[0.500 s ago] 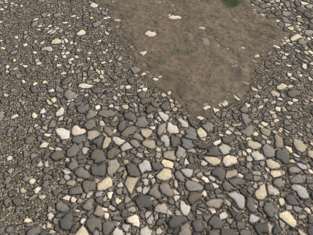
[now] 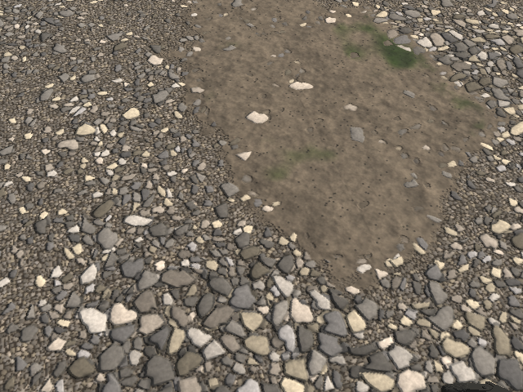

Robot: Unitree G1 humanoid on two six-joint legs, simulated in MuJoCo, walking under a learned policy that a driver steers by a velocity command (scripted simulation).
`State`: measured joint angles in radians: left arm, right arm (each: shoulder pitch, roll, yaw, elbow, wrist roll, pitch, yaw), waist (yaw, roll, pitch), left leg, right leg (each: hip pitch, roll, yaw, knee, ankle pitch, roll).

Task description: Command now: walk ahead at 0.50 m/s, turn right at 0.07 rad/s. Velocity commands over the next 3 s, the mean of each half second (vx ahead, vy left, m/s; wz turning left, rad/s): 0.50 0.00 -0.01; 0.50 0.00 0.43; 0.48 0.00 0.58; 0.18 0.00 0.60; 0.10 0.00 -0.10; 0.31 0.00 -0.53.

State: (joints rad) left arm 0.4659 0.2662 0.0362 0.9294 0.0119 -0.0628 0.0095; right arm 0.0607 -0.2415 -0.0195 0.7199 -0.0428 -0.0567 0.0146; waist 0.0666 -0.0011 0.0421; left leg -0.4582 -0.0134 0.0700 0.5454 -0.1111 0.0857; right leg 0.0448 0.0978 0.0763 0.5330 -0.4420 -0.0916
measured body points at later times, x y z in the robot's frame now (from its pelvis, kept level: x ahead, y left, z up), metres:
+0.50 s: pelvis +0.27 -0.01 +0.01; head +0.30 -0.02 +0.45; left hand +0.48 +0.21 -0.09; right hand +0.21 -0.26 -0.14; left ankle +0.11 +0.09 -0.72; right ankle +0.39 -0.10 -0.72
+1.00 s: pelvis +0.52 +0.01 +0.01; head +0.56 +0.03 +0.45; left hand +0.42 +0.24 -0.14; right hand +0.77 -0.15 -0.10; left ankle +0.63 +0.12 -0.71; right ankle +0.39 -0.10 -0.72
